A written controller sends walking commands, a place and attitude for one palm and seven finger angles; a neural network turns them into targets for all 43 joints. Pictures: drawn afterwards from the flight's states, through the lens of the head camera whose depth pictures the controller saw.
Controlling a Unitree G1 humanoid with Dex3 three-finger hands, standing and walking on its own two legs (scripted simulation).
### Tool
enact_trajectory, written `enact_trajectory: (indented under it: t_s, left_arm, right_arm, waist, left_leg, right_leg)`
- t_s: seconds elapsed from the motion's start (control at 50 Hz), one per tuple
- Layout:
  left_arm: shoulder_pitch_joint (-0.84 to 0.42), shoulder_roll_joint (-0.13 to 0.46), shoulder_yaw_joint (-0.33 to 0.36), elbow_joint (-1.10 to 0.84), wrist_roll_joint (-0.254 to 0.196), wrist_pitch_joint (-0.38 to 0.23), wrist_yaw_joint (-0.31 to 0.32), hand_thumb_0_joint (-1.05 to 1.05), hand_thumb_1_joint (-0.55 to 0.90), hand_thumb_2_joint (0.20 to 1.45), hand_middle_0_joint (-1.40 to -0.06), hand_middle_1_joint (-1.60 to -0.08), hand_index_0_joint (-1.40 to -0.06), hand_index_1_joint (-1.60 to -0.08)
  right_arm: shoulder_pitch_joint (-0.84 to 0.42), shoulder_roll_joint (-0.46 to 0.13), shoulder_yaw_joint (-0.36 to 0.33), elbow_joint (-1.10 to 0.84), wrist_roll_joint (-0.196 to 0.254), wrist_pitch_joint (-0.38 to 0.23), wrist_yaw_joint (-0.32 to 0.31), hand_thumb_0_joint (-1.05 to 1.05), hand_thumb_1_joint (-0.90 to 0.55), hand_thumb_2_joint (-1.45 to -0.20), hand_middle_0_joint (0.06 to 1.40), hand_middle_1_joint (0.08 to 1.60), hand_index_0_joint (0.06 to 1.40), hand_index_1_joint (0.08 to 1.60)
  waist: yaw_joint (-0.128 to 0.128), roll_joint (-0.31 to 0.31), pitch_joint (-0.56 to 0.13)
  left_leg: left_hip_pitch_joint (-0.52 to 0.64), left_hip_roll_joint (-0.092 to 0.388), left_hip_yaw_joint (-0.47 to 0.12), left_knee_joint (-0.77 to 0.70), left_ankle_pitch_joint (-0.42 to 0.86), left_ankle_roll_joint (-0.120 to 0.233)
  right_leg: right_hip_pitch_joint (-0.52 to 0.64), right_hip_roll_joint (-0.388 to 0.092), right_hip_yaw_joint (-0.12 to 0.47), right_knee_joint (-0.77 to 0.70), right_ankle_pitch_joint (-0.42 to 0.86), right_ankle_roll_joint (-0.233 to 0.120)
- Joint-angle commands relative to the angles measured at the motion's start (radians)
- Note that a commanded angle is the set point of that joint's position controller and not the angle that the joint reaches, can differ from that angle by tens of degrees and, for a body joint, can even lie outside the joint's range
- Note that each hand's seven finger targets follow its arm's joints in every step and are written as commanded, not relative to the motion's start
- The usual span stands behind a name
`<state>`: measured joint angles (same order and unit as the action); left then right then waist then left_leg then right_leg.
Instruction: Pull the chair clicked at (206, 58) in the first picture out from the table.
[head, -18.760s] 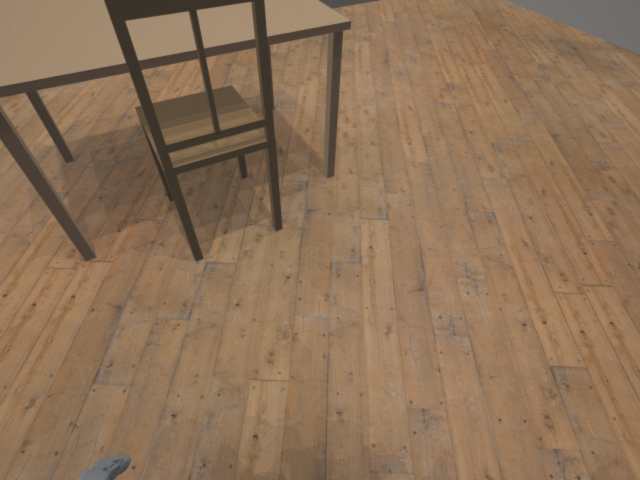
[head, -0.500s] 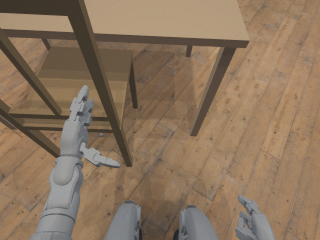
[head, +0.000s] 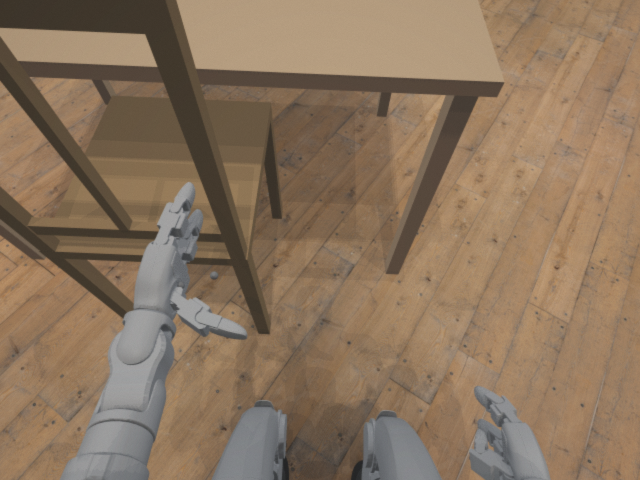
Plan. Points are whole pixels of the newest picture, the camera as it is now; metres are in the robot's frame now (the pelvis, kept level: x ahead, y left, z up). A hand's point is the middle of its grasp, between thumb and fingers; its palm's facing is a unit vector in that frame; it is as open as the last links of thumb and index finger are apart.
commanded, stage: aim the fingers beside a spindle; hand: left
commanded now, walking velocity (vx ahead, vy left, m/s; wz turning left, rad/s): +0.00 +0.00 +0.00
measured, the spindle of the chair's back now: (71, 153) +0.49 +0.35 +0.07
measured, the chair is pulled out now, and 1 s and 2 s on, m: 0.00 0.00 0.00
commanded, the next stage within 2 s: push the fingers through the gap in 1.46 s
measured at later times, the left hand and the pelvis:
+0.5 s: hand (214, 272) +0.34 +0.14 +0.05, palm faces -0.03 -1.00 -0.05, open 16.9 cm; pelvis +0.00 -0.01 +0.00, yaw +0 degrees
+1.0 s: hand (216, 280) +0.35 +0.15 +0.02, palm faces -0.05 -1.00 -0.02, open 16.9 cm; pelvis +0.00 +0.00 +0.00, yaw +0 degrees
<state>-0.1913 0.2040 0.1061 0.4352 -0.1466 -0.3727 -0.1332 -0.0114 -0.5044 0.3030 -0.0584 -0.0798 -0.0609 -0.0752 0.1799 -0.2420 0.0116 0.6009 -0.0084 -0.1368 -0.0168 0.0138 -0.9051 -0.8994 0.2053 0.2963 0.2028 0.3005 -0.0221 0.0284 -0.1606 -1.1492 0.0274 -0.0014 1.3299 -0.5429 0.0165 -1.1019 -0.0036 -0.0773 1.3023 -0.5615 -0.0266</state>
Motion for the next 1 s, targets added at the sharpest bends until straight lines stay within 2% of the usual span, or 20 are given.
enact_trajectory:
  t_s: [0.0, 0.04, 0.12, 0.14, 0.2, 0.26, 0.36, 0.4, 0.42, 0.48, 0.52, 0.58, 0.68, 0.72, 0.74, 0.78, 0.84, 0.9, 0.92, 0.98]
  left_arm:
    - [-0.189, 0.123, 0.072, -0.327, -0.046, -0.094, -0.011, 0.0, -0.5, 0.3, -0.06, -0.08, -0.06, -0.08]
    - [-0.177, 0.16, 0.1, -0.405, -0.044, -0.132, 0.008, 0.0, -0.5, 0.3, -0.06, -0.08, -0.06, -0.08]
    - [-0.124, 0.141, 0.079, -0.31, -0.015, -0.138, 0.025, 0.0, -0.5, 0.3, -0.06, -0.08, -0.06, -0.08]
    - [-0.1, 0.1, 0.046, -0.237, -0.007, -0.122, 0.018, 0.0, -0.5, 0.3, -0.06, -0.08, -0.06, -0.08]
    - [-0.131, 0.076, 0.024, -0.128, -0.013, -0.083, -0.014, 0.0, -0.5, 0.3, -0.06, -0.08, -0.06, -0.08]
    - [-0.17, 0.066, 0.01, -0.19, -0.036, -0.08, -0.045, 0.0, -0.5, 0.3, -0.06, -0.08, -0.06, -0.08]
    - [-0.217, 0.155, 0.08, -0.417, -0.041, -0.151, -0.001, 0.0, -0.5, 0.3, -0.06, -0.08, -0.06, -0.08]
    - [-0.167, 0.153, 0.084, -0.41, -0.03, -0.157, 0.023, 0.0, -0.5, 0.3, -0.06, -0.08, -0.06, -0.08]
    - [-0.116, 0.192, 0.131, -0.349, -0.022, -0.144, 0.034, 0.0, -0.5, 0.3, -0.06, -0.08, -0.06, -0.08]
    - [-0.06, 0.123, 0.088, -0.178, -0.012, -0.093, 0.021, 0.0, -0.5, 0.3, -0.06, -0.08, -0.06, -0.08]
    - [-0.057, 0.11, 0.084, -0.107, -0.022, -0.062, -0.004, 0.0, -0.5, 0.3, -0.06, -0.08, -0.06, -0.08]
    - [-0.095, 0.116, 0.085, -0.18, -0.052, -0.064, -0.052, 0.0, -0.5, 0.3, -0.06, -0.08, -0.06, -0.08]
    - [-0.241, 0.151, 0.077, -0.405, -0.069, -0.159, -0.052, 0.0, -0.5, 0.3, -0.06, -0.08, -0.06, -0.08]
    - [-0.234, 0.143, 0.056, -0.414, -0.055, -0.17, -0.031, 0.0, -0.5, 0.3, -0.06, -0.08, -0.06, -0.08]
    - [-0.192, 0.13, 0.053, -0.364, -0.043, -0.162, -0.021, 0.0, -0.5, 0.3, -0.06, -0.08, -0.06, -0.08]
    - [-0.191, 0.08, 0.006, -0.27, -0.025, -0.129, -0.013, 0.0, -0.5, 0.3, -0.06, -0.08, -0.06, -0.08]
    - [-0.116, 0.084, 0.03, -0.133, -0.01, -0.065, -0.017, 0.0, -0.5, 0.3, -0.06, -0.08, -0.06, -0.08]
    - [-0.082, 0.103, 0.07, -0.161, -0.026, -0.038, -0.019, 0.0, -0.5, 0.3, -0.06, -0.08, -0.06, -0.08]
    - [-0.109, 0.142, 0.104, -0.204, -0.03, -0.049, -0.014, 0.0, -0.5, 0.3, -0.06, -0.08, -0.06, -0.08]
    - [-0.181, 0.155, 0.105, -0.396, -0.038, -0.114, 0.012, 0.0, -0.5, 0.3, -0.06, -0.08, -0.06, -0.08]
  right_arm:
    - [0.013, -0.139, -0.068, -0.14, 0.01, -0.047, -0.014, 0.0, -0.9, -0.9, 0.2, 0.3, 0.2, 0.3]
    - [0.009, -0.132, -0.066, -0.142, 0.005, -0.052, -0.014, 0.0, -0.9, -0.9, 0.2, 0.3, 0.2, 0.3]
    - [0.012, -0.132, -0.061, -0.115, 0.002, -0.051, -0.01, 0.0, -0.9, -0.9, 0.2, 0.3, 0.2, 0.3]
    - [0.009, -0.128, -0.057, -0.108, 0.004, -0.047, -0.007, 0.0, -0.9, -0.9, 0.2, 0.3, 0.2, 0.3]
    - [0.018, -0.142, -0.058, -0.103, 0.011, -0.042, -0.013, 0.0, -0.9, -0.9, 0.2, 0.3, 0.2, 0.3]
    - [0.018, -0.142, -0.064, -0.12, 0.016, -0.05, -0.017, 0.0, -0.9, -0.9, 0.2, 0.3, 0.2, 0.3]
    - [0.017, -0.136, -0.07, -0.125, 0.004, -0.069, -0.02, 0.0, -0.9, -0.9, 0.2, 0.3, 0.2, 0.3]
    - [0.013, -0.131, -0.067, -0.12, 0.0, -0.069, -0.013, 0.0, -0.9, -0.9, 0.2, 0.3, 0.2, 0.3]
    - [0.02, -0.137, -0.068, -0.116, 0.0, -0.063, -0.012, 0.0, -0.9, -0.9, 0.2, 0.3, 0.2, 0.3]
    - [0.013, -0.13, -0.06, -0.109, 0.005, -0.042, -0.006, 0.0, -0.9, -0.9, 0.2, 0.3, 0.2, 0.3]
    - [0.016, -0.139, -0.06, -0.117, 0.01, -0.035, -0.009, 0.0, -0.9, -0.9, 0.2, 0.3, 0.2, 0.3]
    - [0.015, -0.14, -0.064, -0.133, 0.018, -0.039, -0.014, 0.0, -0.9, -0.9, 0.2, 0.3, 0.2, 0.3]
    - [0.009, -0.133, -0.064, -0.126, 0.009, -0.071, -0.026, 0.0, -0.9, -0.9, 0.2, 0.3, 0.2, 0.3]
    - [0.014, -0.14, -0.064, -0.113, 0.007, -0.083, -0.026, 0.0, -0.9, -0.9, 0.2, 0.3, 0.2, 0.3]
    - [0.011, -0.138, -0.064, -0.103, 0.007, -0.083, -0.024, 0.0, -0.9, -0.9, 0.2, 0.3, 0.2, 0.3]
    - [0.014, -0.142, -0.063, -0.093, 0.006, -0.079, -0.021, 0.0, -0.9, -0.9, 0.2, 0.3, 0.2, 0.3]
    - [0.022, -0.15, -0.064, -0.1, 0.011, -0.061, -0.017, 0.0, -0.9, -0.9, 0.2, 0.3, 0.2, 0.3]
    - [0.017, -0.148, -0.066, -0.129, 0.011, -0.043, -0.012, 0.0, -0.9, -0.9, 0.2, 0.3, 0.2, 0.3]
    - [0.016, -0.15, -0.066, -0.136, 0.011, -0.041, -0.013, 0.0, -0.9, -0.9, 0.2, 0.3, 0.2, 0.3]
    - [0.004, -0.132, -0.065, -0.152, 0.006, -0.047, -0.01, 0.0, -0.9, -0.9, 0.2, 0.3, 0.2, 0.3]
  waist:
    - [0.008, -0.016, -0.469]
    - [0.022, 0.016, -0.496]
    - [-0.011, -0.008, -0.361]
    - [-0.018, -0.016, -0.289]
    - [-0.04, -0.077, -0.225]
    - [-0.022, -0.025, -0.319]
    - [0.009, 0.062, -0.512]
    - [0.009, 0.053, -0.483]
    - [0.016, 0.021, -0.449]
    - [-0.009, -0.06, -0.297]
    - [-0.014, -0.091, -0.258]
    - [-0.004, -0.07, -0.33]
    - [-0.012, 0.031, -0.442]
    - [-0.024, 0.061, -0.427]
    - [-0.019, 0.052, -0.391]
    - [-0.042, 0.012, -0.323]
    - [-0.023, -0.044, -0.288]
    - [0.008, -0.034, -0.35]
    - [0.014, -0.032, -0.382]
    - [0.024, 0.043, -0.481]
  left_leg:
    - [0.323, -0.041, -0.05, -0.184, 0.251, -0.007]
    - [0.357, -0.04, -0.051, -0.186, 0.295, -0.01]
    - [0.278, -0.038, -0.045, -0.179, 0.239, -0.003]
    - [0.248, -0.037, -0.044, -0.185, 0.188, -0.005]
    - [0.182, -0.039, -0.043, -0.181, 0.101, 0.0]
    - [0.231, -0.043, -0.04, -0.175, 0.145, 0.0]
    - [0.382, -0.038, -0.051, -0.169, 0.305, -0.008]
    - [0.37, -0.038, -0.051, -0.173, 0.312, -0.009]
    - [0.329, -0.038, -0.051, -0.174, 0.295, -0.007]
    - [0.204, -0.043, -0.031, -0.178, 0.182, -0.002]
    - [0.162, -0.047, -0.028, -0.177, 0.139, 0.002]
    - [0.185, -0.047, -0.019, -0.165, 0.168, 0.003]
    - [0.314, -0.039, -0.041, -0.159, 0.248, -0.001]
    - [0.356, -0.034, -0.061, -0.166, 0.266, -0.004]
    - [0.351, -0.031, -0.065, -0.174, 0.237, -0.008]
    - [0.302, -0.033, -0.068, -0.18, 0.173, -0.004]
    - [0.234, -0.037, -0.061, -0.191, 0.134, -0.005]
    - [0.253, -0.043, -0.049, -0.193, 0.177, -0.006]
    - [0.259, -0.041, -0.051, -0.191, 0.199, -0.006]
    - [0.355, -0.039, -0.052, -0.188, 0.284, -0.012]
  right_leg:
    - [0.249, 0.026, 0.062, -0.188, 0.276, -0.002]
    - [0.264, 0.028, 0.066, -0.179, 0.309, -0.004]
    - [0.221, 0.032, 0.067, -0.192, 0.265, -0.001]
    - [0.187, 0.031, 0.062, -0.204, 0.215, 0.001]
    - [0.16, 0.026, 0.072, -0.233, 0.126, 0.003]
    - [0.188, 0.021, 0.076, -0.221, 0.173, -0.001]
    - [0.233, 0.023, 0.071, -0.173, 0.311, -0.004]
    - [0.235, 0.026, 0.066, -0.172, 0.317, -0.003]
    - [0.238, 0.031, 0.067, -0.175, 0.303, -0.005]
    - [0.229, 0.028, 0.08, -0.214, 0.223, 0.007]
    - [0.221, 0.027, 0.087, -0.231, 0.175, 0.005]
    - [0.262, 0.019, 0.1, -0.229, 0.216, 0.005]
    - [0.248, 0.025, 0.09, -0.194, 0.278, 0.0]
    - [0.185, 0.03, 0.066, -0.18, 0.267, -0.005]
    - [0.156, 0.031, 0.059, -0.184, 0.232, -0.004]
    - [0.125, 0.029, 0.053, -0.198, 0.18, 0.001]
    - [0.137, 0.027, 0.049, -0.202, 0.15, -0.001]
    - [0.189, 0.025, 0.053, -0.2, 0.199, -0.003]
    - [0.207, 0.027, 0.054, -0.189, 0.218, -0.006]
    - [0.235, 0.026, 0.059, -0.172, 0.288, -0.006]
